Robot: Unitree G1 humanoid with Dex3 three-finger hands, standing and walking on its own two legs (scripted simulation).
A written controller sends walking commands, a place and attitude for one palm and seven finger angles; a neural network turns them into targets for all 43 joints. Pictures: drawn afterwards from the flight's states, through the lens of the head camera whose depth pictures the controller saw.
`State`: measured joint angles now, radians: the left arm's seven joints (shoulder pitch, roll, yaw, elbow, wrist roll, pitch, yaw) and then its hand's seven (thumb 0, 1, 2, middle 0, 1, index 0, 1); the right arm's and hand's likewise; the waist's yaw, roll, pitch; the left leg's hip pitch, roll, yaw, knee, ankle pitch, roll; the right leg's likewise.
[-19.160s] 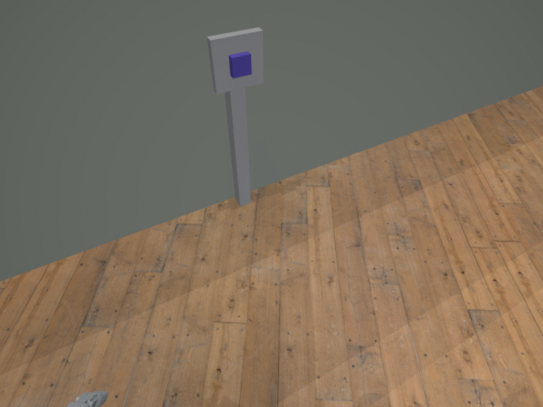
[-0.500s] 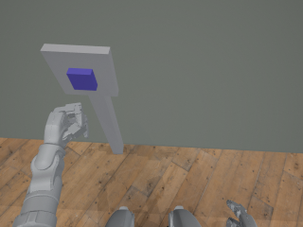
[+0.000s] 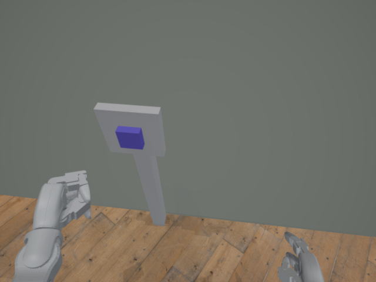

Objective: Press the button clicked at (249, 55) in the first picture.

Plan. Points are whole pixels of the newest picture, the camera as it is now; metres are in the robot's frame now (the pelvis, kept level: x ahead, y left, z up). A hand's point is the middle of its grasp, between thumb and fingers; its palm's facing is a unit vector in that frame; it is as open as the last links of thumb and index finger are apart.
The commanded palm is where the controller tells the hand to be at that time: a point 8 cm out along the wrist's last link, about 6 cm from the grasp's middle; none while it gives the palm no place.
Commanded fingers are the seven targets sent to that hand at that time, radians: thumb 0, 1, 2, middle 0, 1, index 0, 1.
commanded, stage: draw the hand back to the body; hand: left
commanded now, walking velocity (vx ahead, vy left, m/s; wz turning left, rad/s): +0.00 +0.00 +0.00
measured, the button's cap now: (130, 137) +0.50 +0.21 -0.01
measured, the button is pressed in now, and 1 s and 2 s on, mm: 0 0 0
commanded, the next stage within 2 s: step back with the hand held close in 0.78 s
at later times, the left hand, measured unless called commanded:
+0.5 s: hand (31, 198) +0.20 +0.25 +0.18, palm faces +0.39 -0.83 -0.40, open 3.1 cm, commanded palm +0.14 +0.29 +0.20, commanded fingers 0.00 0.90 0.90 -1.30 -1.50 -1.30 -1.50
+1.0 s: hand (21, 203) +0.18 +0.25 +0.19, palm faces +0.41 -0.81 -0.41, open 3.1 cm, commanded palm +0.13 +0.28 +0.20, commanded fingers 0.00 0.90 0.90 -1.30 -1.50 -1.30 -1.50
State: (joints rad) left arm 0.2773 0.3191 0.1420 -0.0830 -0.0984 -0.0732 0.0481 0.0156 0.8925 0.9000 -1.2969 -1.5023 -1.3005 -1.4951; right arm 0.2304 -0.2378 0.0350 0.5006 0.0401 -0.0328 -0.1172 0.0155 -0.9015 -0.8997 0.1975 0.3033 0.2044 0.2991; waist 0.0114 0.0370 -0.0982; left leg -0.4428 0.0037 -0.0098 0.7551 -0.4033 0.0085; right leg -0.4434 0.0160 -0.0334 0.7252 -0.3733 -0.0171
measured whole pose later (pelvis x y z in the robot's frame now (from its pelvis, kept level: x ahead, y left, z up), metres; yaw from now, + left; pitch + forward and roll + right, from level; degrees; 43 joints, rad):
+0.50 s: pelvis +0.02 +0.01 +0.03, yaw +0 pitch -3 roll -1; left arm 0.53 0.34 0.26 -0.48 -0.06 -0.04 0.11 0.01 0.89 0.90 -1.30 -1.50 -1.30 -1.49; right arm 0.23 -0.22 0.05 0.59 0.01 -0.11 -0.09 0.02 -0.90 -0.90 0.20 0.30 0.21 0.30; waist 0.06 0.07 -0.03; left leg -0.13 -0.01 0.00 0.48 -0.31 0.02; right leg -0.13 0.01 -0.02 0.45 -0.28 0.00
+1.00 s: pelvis +0.00 +0.00 +0.03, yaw -1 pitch -3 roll -1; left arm 0.53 0.32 0.32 -0.45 -0.05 -0.13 0.11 0.01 0.88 0.90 -1.30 -1.50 -1.31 -1.49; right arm 0.21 -0.23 0.03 0.59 0.00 -0.10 -0.08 0.02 -0.90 -0.90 0.20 0.30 0.21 0.30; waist 0.04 0.08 -0.02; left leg -0.15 0.02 0.00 0.48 -0.28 0.01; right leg -0.14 0.03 -0.02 0.41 -0.22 -0.01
